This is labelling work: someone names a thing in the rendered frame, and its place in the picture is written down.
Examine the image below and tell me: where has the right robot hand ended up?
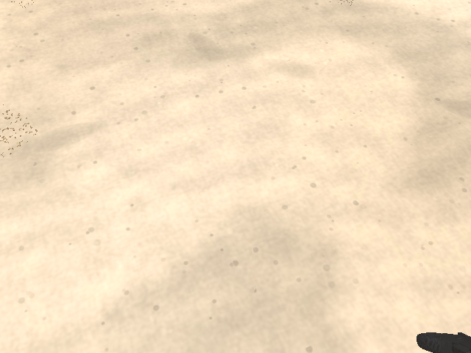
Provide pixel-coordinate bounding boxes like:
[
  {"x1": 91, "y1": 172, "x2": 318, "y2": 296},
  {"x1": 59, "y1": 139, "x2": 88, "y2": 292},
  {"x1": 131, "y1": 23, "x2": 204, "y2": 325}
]
[{"x1": 417, "y1": 332, "x2": 471, "y2": 353}]

